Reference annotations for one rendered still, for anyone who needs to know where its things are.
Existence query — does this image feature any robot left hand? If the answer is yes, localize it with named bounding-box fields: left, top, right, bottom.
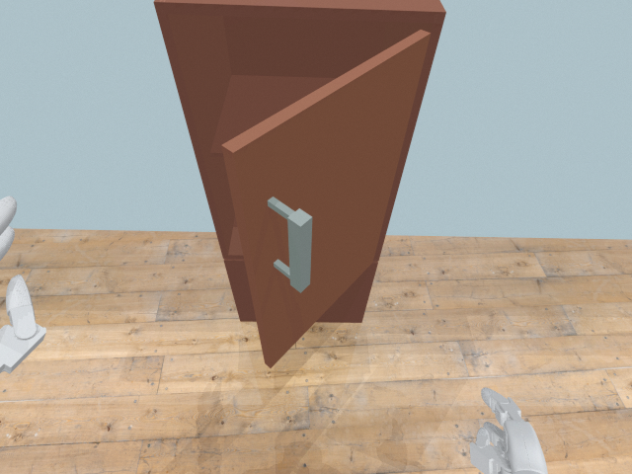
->
left=0, top=196, right=46, bottom=374

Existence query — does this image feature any handle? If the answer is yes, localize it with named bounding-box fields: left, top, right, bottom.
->
left=268, top=197, right=312, bottom=293

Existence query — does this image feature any robot right hand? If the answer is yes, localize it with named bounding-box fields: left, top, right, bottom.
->
left=470, top=387, right=548, bottom=474

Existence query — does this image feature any cupboard door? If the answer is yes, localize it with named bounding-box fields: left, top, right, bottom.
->
left=221, top=30, right=431, bottom=368

